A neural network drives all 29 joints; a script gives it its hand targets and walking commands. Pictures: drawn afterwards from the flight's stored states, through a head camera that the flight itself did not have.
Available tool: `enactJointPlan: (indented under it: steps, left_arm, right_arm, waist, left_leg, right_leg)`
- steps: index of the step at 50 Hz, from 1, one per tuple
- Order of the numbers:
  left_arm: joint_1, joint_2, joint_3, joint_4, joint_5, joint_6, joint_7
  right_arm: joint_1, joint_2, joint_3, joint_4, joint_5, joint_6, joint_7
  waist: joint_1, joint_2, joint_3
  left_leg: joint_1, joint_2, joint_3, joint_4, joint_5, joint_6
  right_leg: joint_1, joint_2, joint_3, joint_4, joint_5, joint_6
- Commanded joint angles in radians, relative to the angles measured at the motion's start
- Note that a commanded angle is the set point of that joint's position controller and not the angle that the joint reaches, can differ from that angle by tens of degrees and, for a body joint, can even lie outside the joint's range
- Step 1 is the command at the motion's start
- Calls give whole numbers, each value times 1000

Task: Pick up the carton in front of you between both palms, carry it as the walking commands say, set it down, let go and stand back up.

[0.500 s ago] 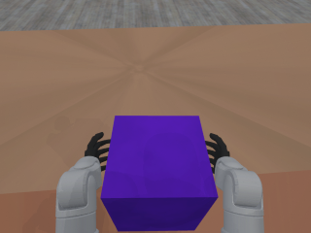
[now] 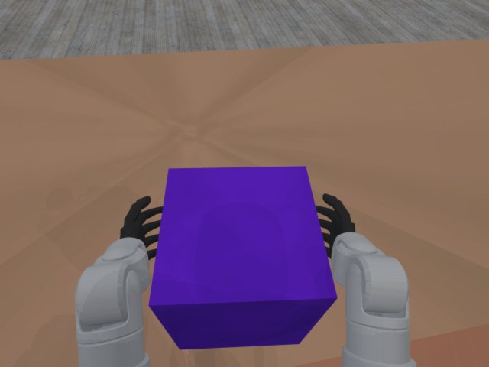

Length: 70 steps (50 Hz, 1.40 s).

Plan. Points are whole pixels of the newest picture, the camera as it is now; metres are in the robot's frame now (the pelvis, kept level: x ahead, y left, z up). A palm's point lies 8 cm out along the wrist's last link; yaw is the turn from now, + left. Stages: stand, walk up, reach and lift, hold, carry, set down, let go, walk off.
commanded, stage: carry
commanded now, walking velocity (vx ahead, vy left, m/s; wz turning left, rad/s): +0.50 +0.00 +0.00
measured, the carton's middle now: (239, 263) +0.28 +0.00 +0.02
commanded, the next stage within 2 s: none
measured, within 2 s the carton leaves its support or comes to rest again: neither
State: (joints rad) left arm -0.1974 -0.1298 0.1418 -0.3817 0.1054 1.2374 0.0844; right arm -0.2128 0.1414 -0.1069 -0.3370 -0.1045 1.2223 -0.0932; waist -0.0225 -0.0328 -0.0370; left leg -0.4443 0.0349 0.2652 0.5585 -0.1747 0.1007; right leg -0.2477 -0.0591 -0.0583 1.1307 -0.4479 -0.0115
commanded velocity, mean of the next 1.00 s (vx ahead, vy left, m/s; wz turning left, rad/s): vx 0.50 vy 0.00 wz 0.00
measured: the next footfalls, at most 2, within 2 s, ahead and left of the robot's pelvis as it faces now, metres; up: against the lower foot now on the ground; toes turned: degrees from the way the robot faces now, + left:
right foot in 0.42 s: +0.43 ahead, -0.08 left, -0.02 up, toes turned -5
left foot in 0.86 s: +0.74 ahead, +0.05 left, -0.05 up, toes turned +6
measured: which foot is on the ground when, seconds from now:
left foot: down 0.00-0.40, up 0.42-0.84, down 0.86-1.00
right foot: up 0.00-0.40, down 0.42-0.86, up 0.88-1.00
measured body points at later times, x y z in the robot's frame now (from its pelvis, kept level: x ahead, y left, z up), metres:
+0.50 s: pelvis +0.32 -0.02 -0.02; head +0.36 -0.04 +0.43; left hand +0.69 +0.15 +0.09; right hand +0.71 -0.15 +0.08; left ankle +0.14 +0.08 -0.64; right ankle +0.40 -0.07 -0.74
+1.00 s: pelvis +0.67 +0.00 -0.04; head +0.72 +0.01 +0.41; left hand +1.05 +0.15 +0.05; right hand +1.04 -0.15 +0.05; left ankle +0.70 +0.04 -0.77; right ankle +0.56 -0.11 -0.66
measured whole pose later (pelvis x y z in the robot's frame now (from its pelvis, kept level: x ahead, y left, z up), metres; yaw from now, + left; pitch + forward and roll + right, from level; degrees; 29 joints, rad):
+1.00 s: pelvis +0.67 +0.00 -0.04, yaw +1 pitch +5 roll -1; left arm -0.64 -0.02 0.22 0.04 0.05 1.19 0.12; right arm -0.63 0.04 -0.21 0.04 -0.07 1.19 -0.13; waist -0.04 0.01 0.03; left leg -0.42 -0.05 0.13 0.57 -0.15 0.13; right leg -0.49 0.03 -0.01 1.27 -0.45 -0.05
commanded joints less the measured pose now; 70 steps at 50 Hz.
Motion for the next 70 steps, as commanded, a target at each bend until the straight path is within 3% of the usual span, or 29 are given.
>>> enactJointPlan:
  steps: [1,6,10,16,18,20,21,22,23,26,32,37,39,42,43,44,45,46,48,49,56,61,63,65,66,67,68,69,70]
  left_arm:
    - [-564,-841,-765,-48,-419,-12,-243]
    - [-672,-821,-765,59,-397,-50,-214]
    - [-816,-771,-717,152,-399,-52,-186]
    - [-975,-787,-614,345,-419,-33,-185]
    - [-1031,-816,-583,398,-431,-34,-194]
    - [-1048,-846,-550,451,-438,-38,-202]
    - [-1053,-859,-530,471,-441,-38,-208]
    - [-1096,-842,-514,482,-440,-39,-211]
    - [-1108,-892,-515,489,-458,-42,-216]
    - [-1228,-1002,-546,355,-515,-53,-227]
    - [-1168,-1027,-622,192,-530,-59,-212]
    - [-1095,-936,-687,149,-505,-71,-214]
    - [-1056,-892,-691,178,-491,-70,-214]
    - [-1037,-853,-688,259,-482,-64,-220]
    - [-1039,-844,-682,289,-476,-61,-221]
    - [-1062,-855,-675,325,-473,-51,-221]
    - [-1057,-851,-656,360,-473,-41,-215]
    - [-1067,-866,-641,361,-468,-40,-211]
    - [-1134,-927,-622,336,-464,-52,-205]
    - [-1142,-946,-612,332,-453,-58,-199]
    - [-1058,-959,-616,299,-392,-86,-151]
    - [-1054,-888,-633,272,-386,-75,-144]
    - [-1032,-862,-624,303,-386,-63,-155]
    - [-1009,-844,-602,351,-385,-56,-170]
    - [-992,-836,-583,381,-383,-52,-180]
    - [-1010,-815,-563,414,-378,-50,-185]
    - [-995,-820,-549,458,-383,-52,-190]
    - [-993,-867,-559,468,-406,-57,-200]
    - [-1055,-918,-573,424,-437,-65,-210]
  right_arm:
    - [-538,855,727,-87,432,-11,247]
    - [-693,805,740,-25,457,-39,242]
    - [-831,748,691,80,473,-44,230]
    - [-990,778,593,289,463,-34,211]
    - [-1054,816,573,329,466,-36,207]
    - [-1107,854,562,358,472,-35,202]
    - [-1132,865,553,368,472,-36,199]
    - [-1134,904,543,384,471,-32,195]
    - [-1168,907,530,372,471,-31,191]
    - [-1239,997,537,307,478,-40,173]
    - [-1088,1009,572,211,418,-64,135]
    - [-1058,919,639,130,400,-77,133]
    - [-1046,871,647,132,400,-69,142]
    - [-1010,814,620,190,390,-51,165]
    - [-1007,791,603,213,389,-43,176]
    - [-1017,775,580,264,383,-37,185]
    - [-994,763,562,326,394,-34,190]
    - [-979,807,564,346,407,-36,199]
    - [-1099,917,588,287,467,-44,220]
    - [-1161,962,609,260,500,-47,226]
    - [-1165,1004,632,195,550,-67,231]
    - [-1100,933,630,222,527,-64,227]
    - [-1070,911,622,268,511,-60,226]
    - [-1065,900,617,321,503,-55,228]
    - [-1074,889,608,342,498,-55,228]
    - [-1085,917,597,371,490,-48,227]
    - [-1080,911,576,396,485,-42,221]
    - [-1107,917,576,383,484,-44,216]
    - [-1147,947,575,359,486,-51,212]
  waist:
    - [-4,62,-360]
    - [-8,134,-342]
    - [-25,145,-278]
    - [-29,167,-227]
    - [-3,165,-253]
    - [81,82,-368]
    - [108,-14,-440]
    - [65,-252,-496]
    - [85,-297,-486]
    - [75,-48,-434]
    - [81,-61,-495]
    - [111,-68,-436]
    - [119,-78,-415]
    - [1,-67,-459]
    - [-18,24,-477]
    - [-15,211,-557]
    - [-64,328,-634]
    - [-71,273,-612]
    - [-47,83,-461]
    - [-36,53,-443]
    - [-52,145,-444]
    - [-78,158,-391]
    - [-49,167,-392]
    - [33,118,-439]
    - [68,35,-476]
    - [48,-154,-548]
    - [91,-264,-613]
    - [94,-184,-555]
    - [92,-97,-492]
  left_leg:
    - [562,320,-465,-258,238,86]
    - [480,254,-290,-302,152,82]
    - [487,209,-222,-294,224,93]
    - [523,174,-156,-197,393,44]
    - [547,169,-130,-88,538,15]
    - [456,105,-57,239,518,-37]
    - [257,80,-96,454,231,-50]
    - [-69,-65,-165,690,-311,-82]
    - [-218,-92,-256,826,-362,-64]
    - [-268,5,-289,740,-230,-36]
    - [-326,4,-228,478,-131,-56]
    - [-229,-86,-113,83,166,-58]
    - [-92,-121,-77,-83,291,-36]
    - [304,-72,-102,-214,466,-1]
    - [502,59,-225,-121,655,-4]
    - [800,296,-532,55,1036,109]
    - [934,394,-765,11,747,274]
    - [895,356,-788,-53,459,278]
    - [690,270,-648,-115,432,183]
    - [617,252,-597,-131,446,157]
    - [618,161,-391,-92,735,103]
    - [595,73,-276,-46,724,63]
    - [555,78,-263,30,732,35]
    - [434,56,-203,263,636,-13]
    - [245,24,-203,437,293,-30]
    - [-47,-73,-231,641,-370,-51]
    - [-270,-124,-280,884,-467,-67]
    - [-329,-74,-312,882,-401,-44]
    - [-337,-49,-307,824,-331,-40]
  right_leg:
    - [-397,-47,74,160,96,-40]
    - [-402,-39,1,-79,193,-28]
    - [-446,-24,-47,-301,301,-26]
    - [-339,29,-92,-556,468,-70]
    - [-230,59,-108,-610,456,-85]
    - [103,93,-147,-684,427,-72]
    - [323,-63,42,-619,407,-64]
    - [520,-320,533,-692,417,-187]
    - [559,-322,625,-752,379,-259]
    - [431,-249,361,-705,670,-208]
    - [507,-187,176,-646,981,-184]
    - [488,-59,35,-597,1069,-158]
    - [448,-37,3,-557,1040,-149]
    - [295,-33,-62,-276,938,-81]
    - [95,1,-54,-103,611,-67]
    - [-214,102,-3,64,-51,-41]
    - [-429,147,72,325,-204,-21]
    - [-520,104,100,358,-146,-44]
    - [-533,50,88,194,-8,-44]
    - [-493,40,81,124,31,-39]
    - [-487,54,0,-227,238,-23]
    - [-345,117,-89,-580,507,-45]
    - [-181,126,-92,-687,583,-76]
    - [110,94,-83,-753,671,-93]
    - [310,-48,54,-670,851,-98]
    - [576,-298,384,-514,1177,-204]
    - [696,-378,619,-584,831,-361]
    - [605,-316,600,-647,595,-334]
    - [505,-260,526,-681,546,-289]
